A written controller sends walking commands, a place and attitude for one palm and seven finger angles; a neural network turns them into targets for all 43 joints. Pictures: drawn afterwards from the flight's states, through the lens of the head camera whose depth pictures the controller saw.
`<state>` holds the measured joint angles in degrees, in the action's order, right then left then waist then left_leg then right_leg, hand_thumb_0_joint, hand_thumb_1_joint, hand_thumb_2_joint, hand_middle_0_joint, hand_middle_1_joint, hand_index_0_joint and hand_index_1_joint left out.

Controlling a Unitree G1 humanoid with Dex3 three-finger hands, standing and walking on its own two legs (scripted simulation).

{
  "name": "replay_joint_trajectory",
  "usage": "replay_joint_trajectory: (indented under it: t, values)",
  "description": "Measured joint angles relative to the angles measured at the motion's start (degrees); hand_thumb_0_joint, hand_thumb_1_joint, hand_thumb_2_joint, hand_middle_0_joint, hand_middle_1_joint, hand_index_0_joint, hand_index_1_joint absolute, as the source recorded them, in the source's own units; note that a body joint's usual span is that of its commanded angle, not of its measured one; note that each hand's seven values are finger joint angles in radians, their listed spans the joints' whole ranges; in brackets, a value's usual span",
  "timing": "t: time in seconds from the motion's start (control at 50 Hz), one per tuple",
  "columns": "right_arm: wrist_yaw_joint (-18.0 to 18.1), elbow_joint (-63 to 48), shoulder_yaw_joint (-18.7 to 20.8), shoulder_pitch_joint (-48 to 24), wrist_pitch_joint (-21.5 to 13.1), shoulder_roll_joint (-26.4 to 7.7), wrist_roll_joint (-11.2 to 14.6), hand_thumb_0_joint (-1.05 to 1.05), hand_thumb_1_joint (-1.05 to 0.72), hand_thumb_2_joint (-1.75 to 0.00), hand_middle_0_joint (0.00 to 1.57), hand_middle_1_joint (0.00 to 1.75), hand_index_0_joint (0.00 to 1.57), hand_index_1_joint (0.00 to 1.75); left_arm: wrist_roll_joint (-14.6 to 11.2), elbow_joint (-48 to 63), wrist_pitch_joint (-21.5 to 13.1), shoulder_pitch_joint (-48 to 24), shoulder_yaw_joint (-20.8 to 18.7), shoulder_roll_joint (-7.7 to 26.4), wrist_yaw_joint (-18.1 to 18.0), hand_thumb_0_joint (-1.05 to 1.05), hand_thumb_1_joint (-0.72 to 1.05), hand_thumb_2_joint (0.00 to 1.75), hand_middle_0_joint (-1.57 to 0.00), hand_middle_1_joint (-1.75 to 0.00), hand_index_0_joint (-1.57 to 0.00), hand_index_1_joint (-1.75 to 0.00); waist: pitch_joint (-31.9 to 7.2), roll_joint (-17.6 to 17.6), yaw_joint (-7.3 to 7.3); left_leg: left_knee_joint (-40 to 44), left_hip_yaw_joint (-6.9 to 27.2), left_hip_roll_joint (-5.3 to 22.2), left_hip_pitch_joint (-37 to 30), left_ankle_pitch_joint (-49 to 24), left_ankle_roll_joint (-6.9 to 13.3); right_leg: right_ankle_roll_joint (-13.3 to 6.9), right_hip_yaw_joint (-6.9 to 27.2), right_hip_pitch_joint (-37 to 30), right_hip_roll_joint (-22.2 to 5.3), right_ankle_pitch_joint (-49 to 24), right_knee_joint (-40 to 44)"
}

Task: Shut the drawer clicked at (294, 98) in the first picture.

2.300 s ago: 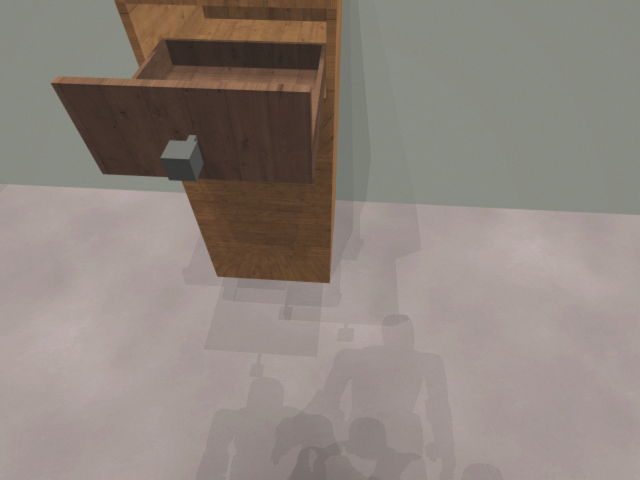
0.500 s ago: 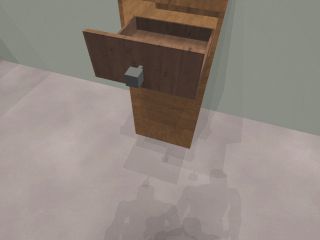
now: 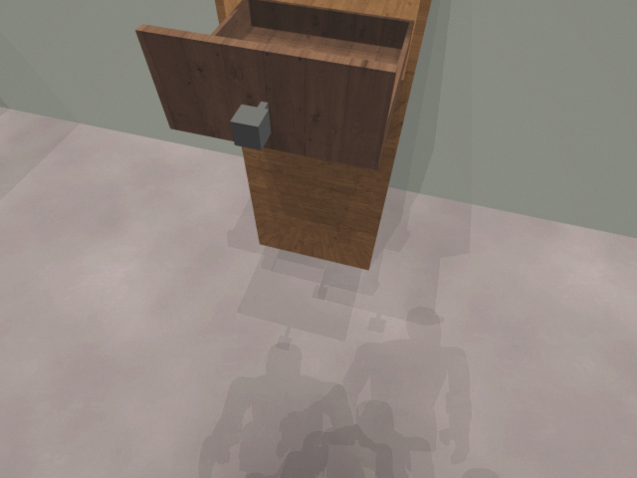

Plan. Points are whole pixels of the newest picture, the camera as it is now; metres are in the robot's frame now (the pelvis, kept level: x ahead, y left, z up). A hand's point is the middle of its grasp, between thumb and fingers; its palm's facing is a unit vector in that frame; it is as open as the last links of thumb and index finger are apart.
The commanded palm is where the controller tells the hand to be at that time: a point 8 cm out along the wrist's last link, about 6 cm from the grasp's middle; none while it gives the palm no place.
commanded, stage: turn to face it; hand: left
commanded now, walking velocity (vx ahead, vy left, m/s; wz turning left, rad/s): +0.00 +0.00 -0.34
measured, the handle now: (256, 119) +0.59 +0.14 +0.10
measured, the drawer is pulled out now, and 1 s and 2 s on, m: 0.30 0.30 0.30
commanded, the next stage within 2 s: take the last steps up to it in 0.40 s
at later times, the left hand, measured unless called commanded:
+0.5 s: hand out of the picture +0.08 +0.19 -0.18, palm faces -0.07 -0.97 -0.22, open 7.4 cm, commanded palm none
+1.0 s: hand out of the picture +0.09 +0.16 -0.18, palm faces -0.13 -0.98 -0.17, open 7.4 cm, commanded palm none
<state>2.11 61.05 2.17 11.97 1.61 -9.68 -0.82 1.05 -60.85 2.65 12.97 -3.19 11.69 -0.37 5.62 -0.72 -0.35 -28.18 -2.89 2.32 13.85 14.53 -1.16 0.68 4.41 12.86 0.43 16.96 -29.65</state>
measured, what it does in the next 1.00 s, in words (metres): steps on the spot: left foot, then right foot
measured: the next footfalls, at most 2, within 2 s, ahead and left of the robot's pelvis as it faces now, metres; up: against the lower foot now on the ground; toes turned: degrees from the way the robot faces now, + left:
left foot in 0.42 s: +0.04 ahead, +0.12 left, +0.00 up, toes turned -6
right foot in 0.68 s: +0.00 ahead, -0.14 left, +0.00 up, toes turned -11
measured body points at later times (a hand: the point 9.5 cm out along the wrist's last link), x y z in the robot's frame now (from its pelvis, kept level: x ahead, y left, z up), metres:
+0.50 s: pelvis +0.00 +0.00 +0.00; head +0.05 +0.01 +0.45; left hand +0.09 +0.25 -0.16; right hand +0.07 -0.26 -0.13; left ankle +0.00 +0.13 -0.74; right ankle -0.04 -0.13 -0.70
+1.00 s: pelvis +0.09 -0.02 -0.01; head +0.13 -0.01 +0.44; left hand +0.10 +0.21 -0.17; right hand +0.09 -0.27 -0.15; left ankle +0.17 +0.08 -0.74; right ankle -0.03 -0.14 -0.73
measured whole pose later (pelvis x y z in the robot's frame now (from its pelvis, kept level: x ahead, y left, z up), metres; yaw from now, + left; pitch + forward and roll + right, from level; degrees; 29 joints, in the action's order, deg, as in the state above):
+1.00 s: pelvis +0.09 -0.02 -0.01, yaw -11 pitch +0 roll -1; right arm -1.1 58.2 2.3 13.0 -1.5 -11.3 -1.1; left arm 1.0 -62.1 -1.0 20.5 -2.9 10.0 0.4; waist 4.2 -1.3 -0.3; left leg -31.4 -4.1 2.5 20.4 10.8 0.3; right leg 0.4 -0.3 4.7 -1.4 24.7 -30.1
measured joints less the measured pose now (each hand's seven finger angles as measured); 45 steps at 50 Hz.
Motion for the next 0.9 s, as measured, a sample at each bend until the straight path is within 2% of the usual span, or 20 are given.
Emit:
replay_joint_trajectory:
  t: [0.06,0.12,0.18,0.24,0.28,0.34,0.4,0.42,0.44,0.48,0.54,0.6,0.66,0.68,0.72,0.78,0.82,0.9]
  values:
    - [0.07,-0.89,0.47,-0.55,0.04,-0.4,-0.11,0.01,-0.91,-0.9,0.21,0.3,0.2,0.3,0.15,1.36,0.24,-0.67,-0.67,1.01,0.28,0.0,0.9,0.9,-0.2,-0.3,-0.2,-0.3,0.5,-0.32,-0.31,-1.86,-1.13,0.5,1.13,0.84,-0.42,-0.72,-0.22,2.61,0.11,1.47,-3.98]
    - [0.1,-1.46,1.03,-1.14,0.53,-1.67,-0.06,0.01,-0.91,-0.9,0.21,0.3,0.2,0.3,0.47,2.53,0.1,-1.35,-1.0,1.11,0.46,0.0,0.9,0.9,-0.2,-0.3,-0.2,-0.3,0.87,1.49,-0.21,-4.84,-0.74,2.15,2.52,2.34,-1.02,-1.42,-0.97,3.18,1.52,2.11,-5.12]
    - [0.11,-1.79,1.46,-2.34,1.48,-2.96,0.28,0.01,-0.91,-0.9,0.2,0.3,0.2,0.3,0.64,3.6,-0.78,-1.57,-0.86,0.67,0.0,0.0,0.9,0.9,-0.2,-0.3,-0.2,-0.3,0.84,1.81,-0.37,-16.46,1.79,0.29,6.46,11.36,-0.91,-2.33,-0.81,2.91,1.64,1.39,-3.72]
    - [0.12,-2.64,1.55,-4.15,1.52,-3.63,0.61,0.01,-0.91,-0.9,0.2,0.3,0.2,0.3,0.61,4.17,-0.81,-1.41,-0.84,0.23,-0.6,0.0,0.9,0.9,-0.2,-0.3,-0.2,-0.3,1.02,0.9,-0.87,-24.93,2.53,-1.46,8.87,13.69,-1.08,-2.43,0.75,1.91,1.5,-0.87,-0.31]
    - [0.05,-3.55,1.36,-5.16,1.17,-3.63,0.83,0.01,-0.91,-0.9,0.2,0.3,0.2,0.3,0.65,4.35,-0.66,-1.15,-0.75,0.18,-0.81,0.0,0.9,0.9,-0.2,-0.3,-0.2,-0.3,0.86,0.08,-0.89,-23.17,2.27,-1.85,8.33,13.61,-1.27,-2.31,1.79,1.34,1.41,-2.12,1.68]
    - [-0.08,-4.82,0.95,-6.33,0.58,-3.3,1.08,0.01,-0.91,-0.9,0.2,0.3,0.2,0.3,0.63,4.56,-0.57,-0.85,-0.62,0.3,-0.88,0.0,0.9,0.9,-0.2,-0.3,-0.2,-0.3,0.41,-0.83,-0.99,-15.46,2.4,-2.15,5.76,11.24,-1.29,-1.84,3.12,1.08,1.68,-3.06,3.06]
    - [-0.05,-6.04,0.29,-6.29,-0.57,-3.09,1.11,0.01,-0.91,-0.9,0.2,0.3,0.2,0.3,0.1,4.85,-0.22,-0.45,-0.58,0.42,-0.82,0.0,0.9,0.9,-0.2,-0.3,-0.2,-0.3,-0.52,-0.58,-0.62,-1.85,2.78,-1.36,0.63,2.36,-0.43,-1.04,3.65,1.95,3.0,-2.18,1.25]
    - [-0.02,-6.38,0.25,-5.9,-1.03,-3.11,0.87,0.01,-0.91,-0.9,0.2,0.3,0.2,0.3,-0.19,4.99,-0.02,-0.52,-0.55,0.49,-0.71,0.0,0.9,0.9,-0.2,-0.3,-0.2,-0.3,-0.98,-0.16,-0.37,-0.01,3.29,-0.71,0.14,-0.11,0.62,-0.88,2.93,3.17,3.38,-0.08,-1.23]
    - [0.09,-6.39,0.13,-5.78,-1.09,-2.56,0.48,0.01,-0.91,-0.9,0.2,0.3,0.2,0.3,-0.36,4.97,0.28,-1.03,-0.65,0.97,-0.62,0.0,0.9,0.9,-0.2,-0.3,-0.2,-0.3,-0.78,-0.99,-0.47,-0.99,2.86,-0.94,0.28,0.35,0.96,-0.5,2.55,4.63,2.95,4.37,-5.64]
    - [0.08,-6.58,-0.53,-5.17,-0.68,-1.5,-0.29,0.01,-0.91,-0.9,0.2,0.3,0.2,0.3,-0.25,5.39,0.82,-1.75,-1.12,1.83,-0.32,0.0,0.9,0.9,-0.2,-0.3,-0.2,-0.3,-0.52,-2.14,-0.86,-1.65,1.93,-0.74,-0.14,2.15,0.88,0.09,1.21,7.85,2.45,9.79,-15.56]
    - [0.1,-6.62,-1.1,-3.86,-0.5,-0.53,-0.9,0.01,-0.91,-0.9,0.2,0.3,0.2,0.3,0.06,5.89,1.15,-3.19,-1.59,2.46,0.25,0.0,0.9,0.9,-0.2,-0.3,-0.2,-0.3,-0.14,-2.12,-0.87,-0.15,1.66,0.15,-0.76,2.01,0.22,0.54,-1.13,10.84,1.53,10.39,-24.29]
    - [-0.12,-5.97,-1.19,-2.72,-0.56,-0.39,-1.27,0.01,-0.91,-0.9,0.21,0.3,0.2,0.3,0.13,6.47,0.46,-3.77,-1.26,2.18,0.67,0.0,0.91,0.9,-0.2,-0.3,-0.2,-0.3,0.36,-0.75,-0.75,0.56,1.34,1.34,-1.18,1.74,-0.38,0.3,-3.74,9.09,0.19,10.56,-19.64]
    - [-0.68,-5.03,-0.94,-0.71,-0.63,-0.7,-0.95,0.01,-0.91,-0.9,0.21,0.3,0.2,0.3,0.27,6.51,-0.94,-2.82,-0.64,1.76,1.43,0.0,0.91,0.9,-0.2,-0.3,-0.2,-0.3,-0.33,0.59,-0.36,-1.83,0.56,2.35,-0.87,3.76,-1.33,-0.42,-5.99,3.34,-0.42,5.62,-6.62]
    - [-0.92,-4.86,-0.82,0.39,-0.6,-0.76,-0.56,0.01,-0.91,-0.9,0.21,0.3,0.2,0.3,0.4,6.64,-1.73,-1.98,-0.44,1.94,1.6,0.0,0.91,0.9,-0.2,-0.3,-0.2,-0.3,-1.21,0.1,-0.26,-4.44,0.01,1.95,0.22,5.62,-1.05,-1.35,-5.05,1.24,-0.95,4.13,-1.65]
    - [-1.35,-3.54,-0.3,0.94,0.01,-2.03,-0.24,0.01,-0.91,-0.9,0.21,0.3,0.2,0.3,0.48,5.4,-2.87,-1.61,-0.08,0.51,1.15,0.0,0.91,0.9,-0.2,-0.3,-0.2,-0.3,-0.85,2.3,0.05,-14.13,1.58,2.12,3.29,12.92,-0.71,-1.9,-5.22,0.78,0.17,3.59,-2.51]
    - [-1.94,-2.04,0.28,1.85,0.23,-3.02,-0.26,0.01,-0.91,-0.9,0.2,0.3,0.2,0.3,0.46,4.31,-3.83,0.38,0.39,-1.14,0.61,0.0,0.9,0.9,-0.2,-0.3,-0.2,-0.3,-0.71,3.0,0.46,-24.55,1.36,0.85,7.9,14.16,-0.55,-1.8,-5.51,-2.48,-0.1,2.91,0.12]
    - [-2.29,-1.68,0.46,1.91,0.13,-2.94,-0.11,0.01,-0.91,-0.9,0.2,0.3,0.2,0.3,0.38,3.41,-4.33,2.07,0.47,-1.6,0.26,0.0,0.9,0.9,-0.2,-0.3,-0.2,-0.3,-0.74,2.09,0.38,-24.66,0.2,0.53,9.69,12.43,-0.65,-1.59,-5.06,-4.85,-0.65,2.05,3.04]
    - [-3.22,-2.05,0.47,1.09,-0.53,-2.11,0.13,0.01,-0.91,-0.9,0.2,0.3,0.2,0.3,0.34,1.13,-4.58,4.98,0.57,-1.72,0.32,0.0,0.9,0.9,-0.2,-0.3,-0.2,-0.3,-0.83,0.04,0.02,-15.4,-0.88,0.56,10.28,6.76,-0.35,-0.95,-4.23,-8.43,-1.45,1.72,6.84]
